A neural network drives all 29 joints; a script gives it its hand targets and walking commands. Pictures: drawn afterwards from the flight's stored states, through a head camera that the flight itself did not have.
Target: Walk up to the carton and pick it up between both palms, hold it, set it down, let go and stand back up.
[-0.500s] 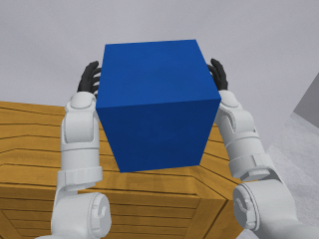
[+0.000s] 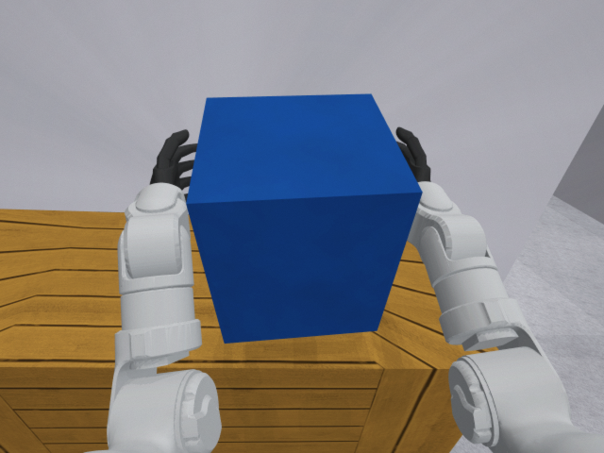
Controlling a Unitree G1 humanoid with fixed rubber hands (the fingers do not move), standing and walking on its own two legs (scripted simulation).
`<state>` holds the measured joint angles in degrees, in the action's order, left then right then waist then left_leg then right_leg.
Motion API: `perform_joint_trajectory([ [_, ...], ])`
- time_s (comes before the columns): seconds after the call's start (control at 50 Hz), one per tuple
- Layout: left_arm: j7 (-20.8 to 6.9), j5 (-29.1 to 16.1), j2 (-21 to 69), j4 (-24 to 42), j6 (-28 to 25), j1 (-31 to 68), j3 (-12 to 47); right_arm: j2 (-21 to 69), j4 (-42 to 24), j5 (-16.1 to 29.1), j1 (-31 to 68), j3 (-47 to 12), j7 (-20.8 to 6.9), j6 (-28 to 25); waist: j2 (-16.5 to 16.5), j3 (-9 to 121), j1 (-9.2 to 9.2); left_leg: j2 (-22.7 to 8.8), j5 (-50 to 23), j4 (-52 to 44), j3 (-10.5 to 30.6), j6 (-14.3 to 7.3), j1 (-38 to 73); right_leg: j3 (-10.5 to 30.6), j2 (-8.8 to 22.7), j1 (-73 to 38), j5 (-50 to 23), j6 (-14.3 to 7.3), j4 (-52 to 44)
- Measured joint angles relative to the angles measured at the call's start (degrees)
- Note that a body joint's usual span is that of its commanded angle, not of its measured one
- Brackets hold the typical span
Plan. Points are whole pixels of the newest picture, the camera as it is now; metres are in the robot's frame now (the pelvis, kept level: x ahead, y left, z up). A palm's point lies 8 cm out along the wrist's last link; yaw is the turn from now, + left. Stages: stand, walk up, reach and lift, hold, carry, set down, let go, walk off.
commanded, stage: hold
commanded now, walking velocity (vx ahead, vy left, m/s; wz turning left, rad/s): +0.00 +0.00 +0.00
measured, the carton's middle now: (296, 220) +0.36 +0.01 +0.19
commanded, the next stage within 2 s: none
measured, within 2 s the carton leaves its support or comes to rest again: neither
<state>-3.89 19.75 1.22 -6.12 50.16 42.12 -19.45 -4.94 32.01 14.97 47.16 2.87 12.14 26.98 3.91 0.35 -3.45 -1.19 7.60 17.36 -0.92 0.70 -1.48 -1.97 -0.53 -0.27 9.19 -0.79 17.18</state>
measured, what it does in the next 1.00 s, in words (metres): stands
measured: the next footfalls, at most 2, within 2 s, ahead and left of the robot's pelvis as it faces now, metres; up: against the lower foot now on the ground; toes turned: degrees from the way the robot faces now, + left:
none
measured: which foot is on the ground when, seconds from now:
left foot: down 0.00-1.00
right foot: down 0.00-1.00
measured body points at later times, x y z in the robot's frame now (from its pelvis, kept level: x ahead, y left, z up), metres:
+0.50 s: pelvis +0.01 +0.00 +0.00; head -0.06 +0.02 +0.44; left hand +0.37 +0.17 +0.26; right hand +0.39 -0.14 +0.26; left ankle +0.03 +0.13 -0.75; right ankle +0.01 -0.11 -0.75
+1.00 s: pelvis +0.01 -0.01 +0.00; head -0.06 +0.01 +0.44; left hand +0.37 +0.16 +0.25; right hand +0.39 -0.15 +0.25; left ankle +0.03 +0.13 -0.75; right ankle +0.01 -0.11 -0.75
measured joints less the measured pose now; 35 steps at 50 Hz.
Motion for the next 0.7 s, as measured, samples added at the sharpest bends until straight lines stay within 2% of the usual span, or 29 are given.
perform_joint_trajectory([
  [0.08,0.92,-0.83,-1.03,0.74,-0.34,0.44,1.07,0.43,0.53,-0.31,1.69,1.35,-0.46,-0.87,0.74,0.99,0.36,-0.53,-0.11,0.80,0.93,0.64,-2.20,-0.89,-0.55,1.54,-0.20,-0.54,-0.01],
  [0.16,0.93,-0.93,-1.93,0.31,-0.85,1.26,1.37,1.08,1.42,-1.27,3.34,2.89,-0.96,-1.28,0.07,0.94,-0.25,-0.55,-0.07,1.20,2.12,0.76,-2.63,-2.05,-0.66,1.10,-0.27,-0.65,-0.54],
  [0.3,-1.61,0.28,-1.95,-4.43,-1.12,1.86,-0.25,1.79,3.58,-2.88,2.76,3.31,-0.35,0.23,-1.56,1.37,-1.04,0.07,0.34,0.65,2.46,0.22,-0.84,-2.41,-0.08,-0.61,0.59,-0.26,-0.57],
  [0.4,-2.02,-0.80,-1.89,-0.80,-1.23,-0.79,0.38,1.01,-1.25,0.43,-0.78,-0.36,1.81,0.15,-2.12,1.12,-1.70,0.17,1.17,1.29,2.09,0.05,-0.13,-2.04,0.05,-1.50,0.97,0.06,-0.54],
  [0.52,-1.55,-1.64,-1.20,3.70,-1.40,-1.94,0.73,0.32,-6.81,2.82,-2.25,-1.09,3.26,0.55,-1.79,1.84,-1.61,0.07,2.05,2.27,1.53,-0.02,-0.09,-1.46,-0.02,-1.77,1.07,0.31,-0.54],
  [0.62,-2.51,1.60,-0.72,-0.23,0.56,0.61,-0.36,-0.07,-1.10,0.61,1.86,0.45,1.17,3.18,-0.99,0.60,-0.32,0.10,1.67,1.45,0.44,-0.12,1.25,-0.38,0.08,-2.13,0.93,0.15,-0.13],
  [0.7,-2.25,1.40,-1.44,-0.94,1.31,0.97,0.00,0.17,1.32,-0.35,3.42,0.91,0.22,3.21,-0.51,-0.30,-0.10,0.08,0.80,0.83,0.28,0.01,0.20,-0.23,0.06,-0.68,0.48,0.03,0.05],
])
